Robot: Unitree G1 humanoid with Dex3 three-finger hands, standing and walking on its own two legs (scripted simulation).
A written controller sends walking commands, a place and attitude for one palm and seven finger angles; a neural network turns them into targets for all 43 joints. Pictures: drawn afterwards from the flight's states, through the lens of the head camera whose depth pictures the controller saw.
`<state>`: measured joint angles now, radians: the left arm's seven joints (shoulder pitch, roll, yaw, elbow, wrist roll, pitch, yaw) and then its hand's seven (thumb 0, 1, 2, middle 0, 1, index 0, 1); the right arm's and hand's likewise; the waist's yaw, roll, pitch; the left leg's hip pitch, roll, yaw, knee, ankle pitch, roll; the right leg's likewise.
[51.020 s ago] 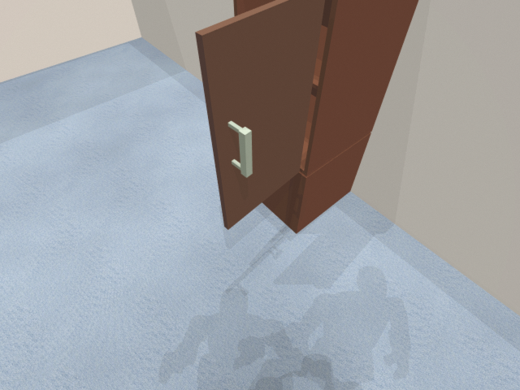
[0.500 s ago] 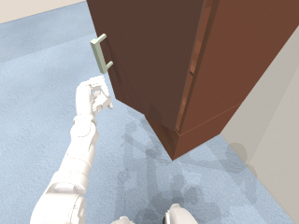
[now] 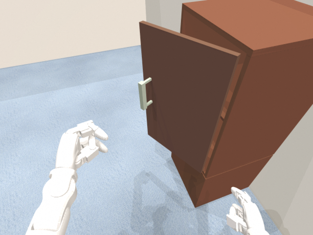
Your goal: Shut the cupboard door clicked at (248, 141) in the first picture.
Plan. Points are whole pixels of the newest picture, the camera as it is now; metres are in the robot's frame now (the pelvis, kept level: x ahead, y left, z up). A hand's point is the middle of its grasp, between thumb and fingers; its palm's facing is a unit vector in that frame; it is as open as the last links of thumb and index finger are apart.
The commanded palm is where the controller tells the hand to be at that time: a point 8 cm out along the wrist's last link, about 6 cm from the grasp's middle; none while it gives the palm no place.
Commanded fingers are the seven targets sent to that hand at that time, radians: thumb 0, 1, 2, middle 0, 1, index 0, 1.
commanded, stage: draw the hand back to the body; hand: left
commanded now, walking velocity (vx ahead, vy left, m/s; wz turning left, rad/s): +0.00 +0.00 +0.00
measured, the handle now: (146, 93) +0.65 +0.10 -0.02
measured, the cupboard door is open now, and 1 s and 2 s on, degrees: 28 28 28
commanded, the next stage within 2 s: step back with the hand held close in 0.80 s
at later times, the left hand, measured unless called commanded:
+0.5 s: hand (4, 168) +0.19 +0.30 +0.17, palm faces +0.48 -0.76 -0.43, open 6.7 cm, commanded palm +0.14 +0.32 +0.18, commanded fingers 0.00 0.90 0.90 -0.20 -0.30 -0.20 -0.30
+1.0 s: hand (12, 168) +0.19 +0.28 +0.17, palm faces +0.47 -0.78 -0.41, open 7.4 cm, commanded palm +0.14 +0.31 +0.18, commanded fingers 0.00 0.90 0.90 -0.20 -0.30 -0.20 -0.30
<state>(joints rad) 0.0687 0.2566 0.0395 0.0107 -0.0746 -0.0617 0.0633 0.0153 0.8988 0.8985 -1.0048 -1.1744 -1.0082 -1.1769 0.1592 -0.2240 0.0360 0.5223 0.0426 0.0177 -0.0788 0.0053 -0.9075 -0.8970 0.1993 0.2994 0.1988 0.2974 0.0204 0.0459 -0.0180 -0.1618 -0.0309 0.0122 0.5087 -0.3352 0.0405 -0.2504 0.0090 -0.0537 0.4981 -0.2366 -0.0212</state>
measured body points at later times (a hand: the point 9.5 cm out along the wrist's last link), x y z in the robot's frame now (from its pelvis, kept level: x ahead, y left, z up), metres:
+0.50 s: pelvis +0.01 +0.02 +0.01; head -0.01 +0.00 +0.45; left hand +0.16 +0.34 +0.19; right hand +0.19 -0.20 -0.09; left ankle -0.04 +0.09 -0.74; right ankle +0.02 -0.11 -0.74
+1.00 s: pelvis +0.00 +0.01 +0.00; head -0.02 -0.01 +0.45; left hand +0.16 +0.32 +0.19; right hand +0.18 -0.21 -0.08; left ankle -0.04 +0.09 -0.74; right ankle +0.02 -0.11 -0.74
